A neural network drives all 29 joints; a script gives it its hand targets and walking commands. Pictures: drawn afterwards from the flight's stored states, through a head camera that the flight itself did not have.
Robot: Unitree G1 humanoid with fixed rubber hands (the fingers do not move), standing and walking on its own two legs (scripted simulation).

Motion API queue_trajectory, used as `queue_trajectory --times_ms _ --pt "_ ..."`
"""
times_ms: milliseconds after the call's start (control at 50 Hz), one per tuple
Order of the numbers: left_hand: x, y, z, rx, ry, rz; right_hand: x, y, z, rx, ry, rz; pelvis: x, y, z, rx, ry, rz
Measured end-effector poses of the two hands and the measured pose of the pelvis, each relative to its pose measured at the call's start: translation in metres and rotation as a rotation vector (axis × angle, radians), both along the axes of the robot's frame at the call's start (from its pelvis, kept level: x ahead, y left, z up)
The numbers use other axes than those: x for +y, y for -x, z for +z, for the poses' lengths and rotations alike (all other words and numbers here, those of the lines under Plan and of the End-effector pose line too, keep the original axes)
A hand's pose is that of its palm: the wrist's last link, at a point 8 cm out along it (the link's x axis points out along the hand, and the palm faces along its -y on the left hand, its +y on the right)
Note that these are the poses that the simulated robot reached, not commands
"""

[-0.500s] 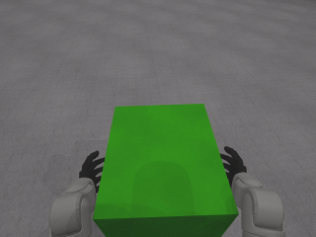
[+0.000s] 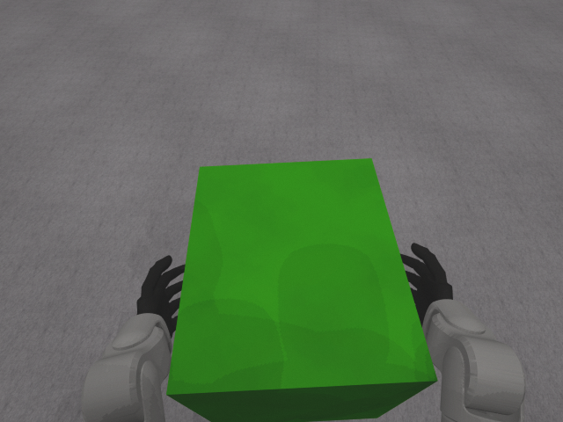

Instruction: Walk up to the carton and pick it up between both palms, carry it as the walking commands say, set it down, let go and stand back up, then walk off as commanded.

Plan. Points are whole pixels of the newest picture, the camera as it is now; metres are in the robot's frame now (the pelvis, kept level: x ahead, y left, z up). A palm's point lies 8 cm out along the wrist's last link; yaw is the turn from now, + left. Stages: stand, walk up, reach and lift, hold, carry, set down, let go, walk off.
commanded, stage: carry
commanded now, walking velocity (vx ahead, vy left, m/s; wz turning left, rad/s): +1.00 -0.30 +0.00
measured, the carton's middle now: (292, 297) +0.30 +0.02 +0.00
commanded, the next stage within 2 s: none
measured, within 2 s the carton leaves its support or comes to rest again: neither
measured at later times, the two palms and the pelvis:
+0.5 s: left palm (292, 116) +0.69 +0.03 +0.05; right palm (454, 113) +0.69 -0.31 +0.06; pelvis +0.44 -0.15 -0.04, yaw +1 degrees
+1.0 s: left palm (349, 22) +1.15 -0.14 +0.05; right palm (467, 22) +1.14 -0.47 +0.06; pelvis +0.91 -0.30 -0.03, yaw -3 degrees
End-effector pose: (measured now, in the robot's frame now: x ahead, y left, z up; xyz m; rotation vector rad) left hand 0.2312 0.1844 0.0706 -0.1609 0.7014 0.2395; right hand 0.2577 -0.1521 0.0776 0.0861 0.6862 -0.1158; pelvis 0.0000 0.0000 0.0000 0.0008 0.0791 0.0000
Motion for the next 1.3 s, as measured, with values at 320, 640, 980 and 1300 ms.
queue_trajectory --times_ms 320,640,980,1300 --pt "-0.106 -0.303 0.005 -0.013 0.046 -0.211 -0.103 -0.229 0.018 -0.008 0.050 -0.210 -0.059 -0.268 0.008 -0.050 0.050 -0.054" --pt "-0.208 -0.551 -0.039 0.090 -0.015 0.029 -0.207 -0.563 -0.044 0.089 -0.006 0.041 -0.216 -0.553 -0.022 -0.053 0.016 0.039" --pt "-0.316 -0.900 -0.015 -0.051 -0.013 -0.102 -0.317 -0.868 -0.015 -0.049 0.014 -0.083 -0.295 -0.890 -0.032 -0.054 -0.047 -0.032" --pt "-0.426 -1.233 -0.008 -0.042 0.031 -0.139 -0.426 -1.186 0.003 -0.036 0.050 -0.127 -0.399 -1.202 -0.011 -0.075 0.052 -0.019"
